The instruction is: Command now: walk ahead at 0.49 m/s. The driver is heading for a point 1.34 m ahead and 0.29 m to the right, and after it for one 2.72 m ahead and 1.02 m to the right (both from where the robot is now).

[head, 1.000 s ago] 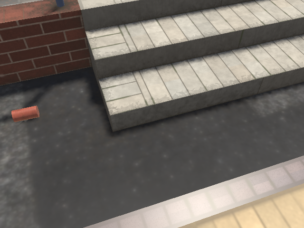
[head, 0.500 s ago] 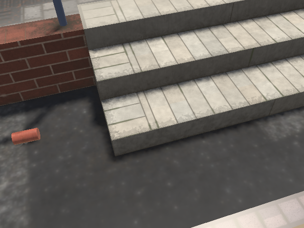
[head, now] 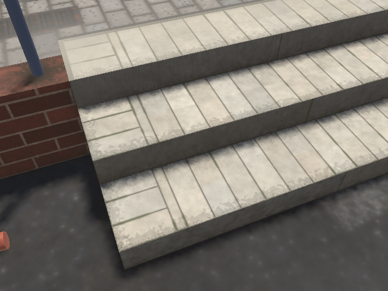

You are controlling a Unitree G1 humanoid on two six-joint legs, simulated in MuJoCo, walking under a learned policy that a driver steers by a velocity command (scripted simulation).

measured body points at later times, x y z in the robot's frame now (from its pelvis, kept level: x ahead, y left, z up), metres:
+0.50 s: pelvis +0.28 -0.08 +0.00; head +0.30 -0.10 +0.45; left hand +0.31 +0.18 -0.13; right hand +0.35 -0.34 -0.15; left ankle +0.26 +0.06 -0.66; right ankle +0.30 -0.16 -0.75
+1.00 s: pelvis +0.51 -0.04 +0.00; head +0.51 -0.02 +0.45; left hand +0.58 +0.19 -0.15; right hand +0.46 -0.29 -0.14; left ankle +0.49 +0.03 -0.75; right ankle +0.50 -0.16 -0.59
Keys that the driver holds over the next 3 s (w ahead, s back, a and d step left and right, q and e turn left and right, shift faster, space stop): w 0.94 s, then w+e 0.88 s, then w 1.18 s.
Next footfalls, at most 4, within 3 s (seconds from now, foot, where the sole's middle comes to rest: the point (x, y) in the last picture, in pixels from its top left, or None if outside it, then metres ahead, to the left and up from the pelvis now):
0.28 right None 0.34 -0.16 -0.78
0.80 left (186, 290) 0.53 0.03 -0.78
1.32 right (233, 181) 0.88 -0.16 -0.65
1.84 left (217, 102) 1.17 -0.11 -0.51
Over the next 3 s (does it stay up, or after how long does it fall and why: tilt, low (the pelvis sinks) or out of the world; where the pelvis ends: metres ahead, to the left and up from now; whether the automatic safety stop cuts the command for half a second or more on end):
stays up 1.58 -0.46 0.34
